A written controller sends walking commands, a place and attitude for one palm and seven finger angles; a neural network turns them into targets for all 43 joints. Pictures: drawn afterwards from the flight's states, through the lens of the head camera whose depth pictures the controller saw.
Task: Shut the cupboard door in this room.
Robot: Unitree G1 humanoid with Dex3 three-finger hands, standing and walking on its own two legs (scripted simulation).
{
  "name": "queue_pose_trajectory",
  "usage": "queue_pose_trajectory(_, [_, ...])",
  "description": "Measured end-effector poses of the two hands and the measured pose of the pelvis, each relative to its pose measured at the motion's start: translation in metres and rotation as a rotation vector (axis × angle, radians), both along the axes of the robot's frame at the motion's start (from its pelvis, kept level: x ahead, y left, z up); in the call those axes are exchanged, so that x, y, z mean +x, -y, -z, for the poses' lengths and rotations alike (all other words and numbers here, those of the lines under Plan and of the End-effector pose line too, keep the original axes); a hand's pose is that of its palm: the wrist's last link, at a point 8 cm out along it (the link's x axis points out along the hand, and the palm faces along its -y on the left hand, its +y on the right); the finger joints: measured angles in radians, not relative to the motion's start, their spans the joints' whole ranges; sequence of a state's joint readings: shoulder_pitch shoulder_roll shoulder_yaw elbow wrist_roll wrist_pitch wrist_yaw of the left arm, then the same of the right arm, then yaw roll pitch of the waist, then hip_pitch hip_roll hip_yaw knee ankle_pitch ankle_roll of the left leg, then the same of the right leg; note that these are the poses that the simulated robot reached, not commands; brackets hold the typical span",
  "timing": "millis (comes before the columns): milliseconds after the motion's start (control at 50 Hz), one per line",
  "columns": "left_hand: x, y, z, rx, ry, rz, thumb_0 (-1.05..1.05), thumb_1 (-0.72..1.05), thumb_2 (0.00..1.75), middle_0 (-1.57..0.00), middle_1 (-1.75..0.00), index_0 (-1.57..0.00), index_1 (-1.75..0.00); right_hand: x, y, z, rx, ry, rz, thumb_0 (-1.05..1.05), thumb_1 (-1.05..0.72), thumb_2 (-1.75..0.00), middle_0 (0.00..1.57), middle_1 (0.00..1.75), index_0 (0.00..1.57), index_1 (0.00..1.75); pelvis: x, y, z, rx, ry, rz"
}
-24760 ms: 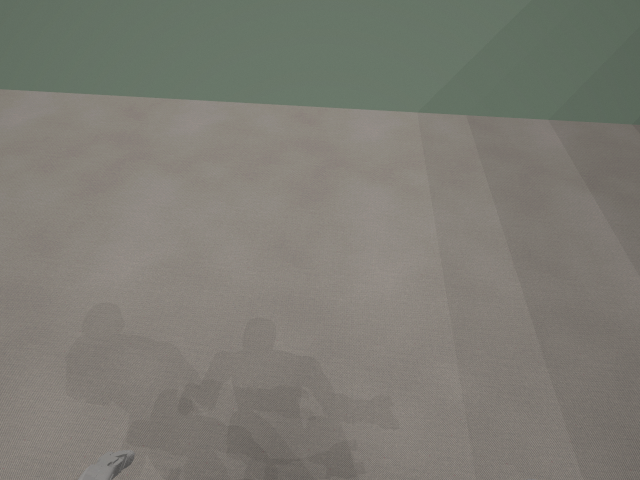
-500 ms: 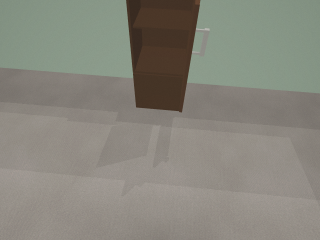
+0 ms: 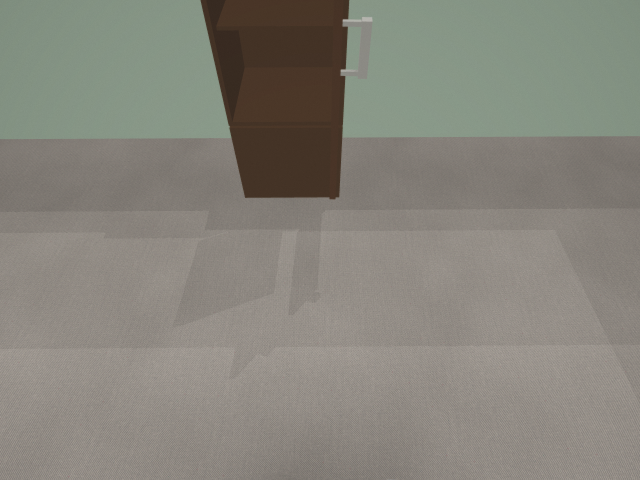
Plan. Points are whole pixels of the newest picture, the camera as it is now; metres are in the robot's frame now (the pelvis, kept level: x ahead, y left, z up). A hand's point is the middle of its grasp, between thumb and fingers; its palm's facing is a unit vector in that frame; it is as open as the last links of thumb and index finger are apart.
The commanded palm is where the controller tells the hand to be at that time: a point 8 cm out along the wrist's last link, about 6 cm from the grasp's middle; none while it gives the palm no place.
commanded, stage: walk to a spot facing it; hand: left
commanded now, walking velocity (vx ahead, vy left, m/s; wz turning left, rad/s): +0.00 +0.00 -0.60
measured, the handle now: (355, 49) +0.93 +0.01 +0.06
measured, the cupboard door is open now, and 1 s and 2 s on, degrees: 87 87 87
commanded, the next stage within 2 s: none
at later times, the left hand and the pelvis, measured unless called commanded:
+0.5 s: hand out of the picture +0.07 +0.17 -0.16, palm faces -0.15 -0.96 -0.24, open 7.4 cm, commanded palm none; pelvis +0.01 -0.02 +0.01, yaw -14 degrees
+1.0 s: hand (190, 429) +0.20 +0.22 -0.17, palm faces -0.51 -0.83 -0.22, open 7.4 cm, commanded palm none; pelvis +0.02 +0.07 +0.01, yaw -34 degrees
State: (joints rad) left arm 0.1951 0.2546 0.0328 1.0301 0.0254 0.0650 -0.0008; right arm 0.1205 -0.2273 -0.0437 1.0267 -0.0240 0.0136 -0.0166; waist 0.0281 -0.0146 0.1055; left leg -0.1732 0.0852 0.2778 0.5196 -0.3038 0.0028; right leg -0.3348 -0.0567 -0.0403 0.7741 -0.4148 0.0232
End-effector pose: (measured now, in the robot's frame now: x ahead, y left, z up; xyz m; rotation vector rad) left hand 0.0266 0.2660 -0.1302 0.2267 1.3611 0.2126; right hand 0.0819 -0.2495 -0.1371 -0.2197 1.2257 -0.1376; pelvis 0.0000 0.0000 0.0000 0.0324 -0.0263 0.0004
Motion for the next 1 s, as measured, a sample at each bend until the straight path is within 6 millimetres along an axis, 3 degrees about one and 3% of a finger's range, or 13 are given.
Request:
queue_pose_trajectory(140, [0.003, 0.041, 0.005, 0.011, 0.008, 0.035, 0.0, 0.91, 0.9, -0.2, -0.3, -0.2, -0.3, -0.024, 0.025, 0.033, 0.06, -0.066, 0.08, 0.0, -0.9, -0.9, 0.21, 0.3, 0.2, 0.3, 0.001, 0.029, 0.016, -0.004, -0.01, 0.064])
queue_pose_trajectory(300, [0.003, 0.071, -0.007, -0.036, -0.048, 0.08, 0.0, 0.9, 0.9, -0.2, -0.3, -0.2, -0.3, -0.021, 0.05, 0.004, 0.027, -0.03, 0.143, 0.01, -0.91, -0.9, 0.2, 0.3, 0.2, 0.3, 0.0, 0.041, -0.005, 0.006, -0.043, 0.147])
queue_pose_trajectory(460, [0.037, 0.059, -0.007, -0.044, 0.001, 0.16, 0.0, 0.9, 0.9, -0.2, -0.3, -0.2, -0.3, -0.014, 0.058, -0.015, -0.039, 0.05, 0.207, 0.0, -0.91, -0.9, 0.2, 0.3, 0.2, 0.3, 0.006, 0.028, -0.008, -0.012, -0.048, 0.226])
queue_pose_trajectory(600, [0.076, 0.022, 0.001, -0.043, 0.045, 0.25, 0.0, 0.9, 0.9, -0.2, -0.3, -0.2, -0.3, -0.011, 0.032, -0.03, -0.072, 0.128, 0.258, 0.0, -0.91, -0.9, 0.2, 0.3, 0.2, 0.3, 0.009, -0.003, -0.005, -0.028, -0.048, 0.306])
queue_pose_trajectory(680, [0.105, -0.005, 0.016, -0.051, 0.064, 0.308, 0.0, 0.9, 0.9, -0.2, -0.3, -0.2, -0.3, -0.023, 0.005, -0.033, -0.102, 0.167, 0.301, 0.0, -0.91, -0.9, 0.2, 0.3, 0.2, 0.3, 0.011, -0.029, 0.003, -0.043, -0.047, 0.351])
queue_pose_trajectory(760, [0.136, -0.019, 0.014, -0.059, 0.081, 0.381, 0.0, 0.91, 0.9, -0.2, -0.3, -0.2, -0.3, -0.057, -0.023, -0.04, -0.105, 0.124, 0.362, 0.0, -0.91, -0.9, 0.2, 0.3, 0.2, 0.3, 0.013, -0.047, -0.002, -0.061, -0.031, 0.421])
queue_pose_trajectory(860, [0.167, -0.022, 0.004, -0.073, 0.104, 0.468, 0.0, 0.91, 0.9, -0.2, -0.3, -0.19, -0.3, -0.104, -0.053, -0.043, -0.095, 0.04, 0.461, 0.0, -0.9, -0.9, 0.21, 0.3, 0.2, 0.3, 0.017, -0.062, -0.011, -0.081, -0.042, 0.489])
queue_pose_trajectory(1000, [0.191, 0.003, 0.005, -0.09, 0.065, 0.595, 0.0, 0.91, 0.9, -0.19, -0.3, -0.19, -0.3, -0.169, -0.089, -0.036, -0.063, -0.044, 0.638, 0.0, -0.9, -0.9, 0.21, 0.3, 0.2, 0.3, 0.017, -0.068, -0.012, -0.072, -0.054, 0.593])
